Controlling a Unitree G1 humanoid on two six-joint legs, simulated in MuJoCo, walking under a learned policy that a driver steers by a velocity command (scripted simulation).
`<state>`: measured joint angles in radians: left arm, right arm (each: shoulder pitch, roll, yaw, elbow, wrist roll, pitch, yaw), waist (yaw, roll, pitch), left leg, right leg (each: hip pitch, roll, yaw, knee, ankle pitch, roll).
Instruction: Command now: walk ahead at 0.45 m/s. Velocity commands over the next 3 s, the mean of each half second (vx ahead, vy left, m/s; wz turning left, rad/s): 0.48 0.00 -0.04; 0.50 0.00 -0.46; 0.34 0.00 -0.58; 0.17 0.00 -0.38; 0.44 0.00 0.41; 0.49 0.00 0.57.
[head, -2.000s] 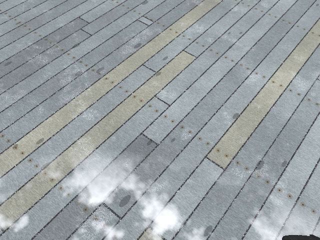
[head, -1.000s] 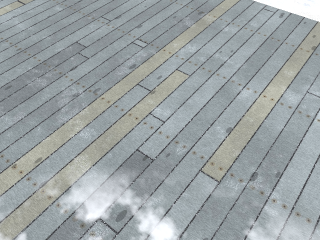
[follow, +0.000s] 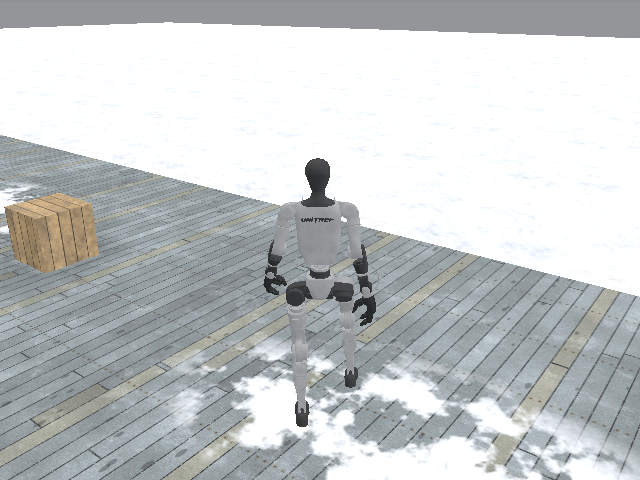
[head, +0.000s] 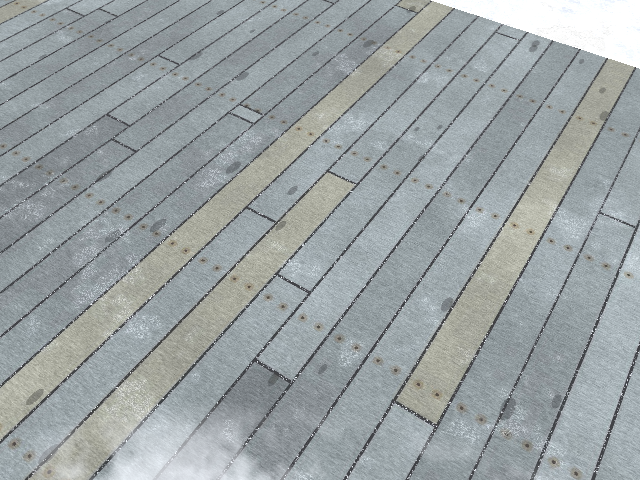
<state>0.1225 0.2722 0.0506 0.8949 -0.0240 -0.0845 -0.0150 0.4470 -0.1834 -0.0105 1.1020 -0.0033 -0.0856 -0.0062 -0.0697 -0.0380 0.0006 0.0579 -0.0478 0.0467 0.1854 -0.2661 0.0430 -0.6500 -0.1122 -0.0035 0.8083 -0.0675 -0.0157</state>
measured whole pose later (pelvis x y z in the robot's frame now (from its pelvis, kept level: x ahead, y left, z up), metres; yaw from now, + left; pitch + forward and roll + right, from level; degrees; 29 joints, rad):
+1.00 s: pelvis +0.57 -0.01 +0.00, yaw -18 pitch +1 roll +2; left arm 0.18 0.30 0.09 0.80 -0.03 -0.03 0.00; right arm 0.29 -0.26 -0.07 0.95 -0.01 -0.11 0.00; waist -0.05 -0.05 0.02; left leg -0.08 -0.02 0.18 0.26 -0.20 0.02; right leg -0.68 -0.12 0.06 0.97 -0.14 -0.02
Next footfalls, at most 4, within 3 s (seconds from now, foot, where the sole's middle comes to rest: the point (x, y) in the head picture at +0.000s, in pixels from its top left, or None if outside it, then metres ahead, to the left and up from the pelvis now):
0.18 right None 0.31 -0.14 -0.78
0.70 left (263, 437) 0.61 0.09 -0.78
1.24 right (402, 352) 0.80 -0.24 -0.78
1.74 left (347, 289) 0.99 -0.13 -0.78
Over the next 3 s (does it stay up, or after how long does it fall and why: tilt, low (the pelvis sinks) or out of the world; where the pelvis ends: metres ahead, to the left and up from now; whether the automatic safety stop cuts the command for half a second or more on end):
stays up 1.30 -0.44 -0.02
